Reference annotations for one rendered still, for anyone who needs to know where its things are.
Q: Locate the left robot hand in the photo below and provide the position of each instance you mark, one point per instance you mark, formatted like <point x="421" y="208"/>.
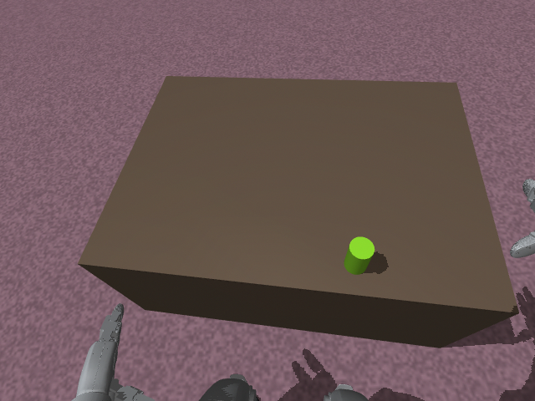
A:
<point x="99" y="367"/>

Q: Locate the right robot hand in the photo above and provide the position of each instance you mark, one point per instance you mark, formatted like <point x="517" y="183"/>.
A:
<point x="526" y="245"/>

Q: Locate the can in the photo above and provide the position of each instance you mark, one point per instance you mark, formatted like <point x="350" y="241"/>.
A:
<point x="359" y="254"/>

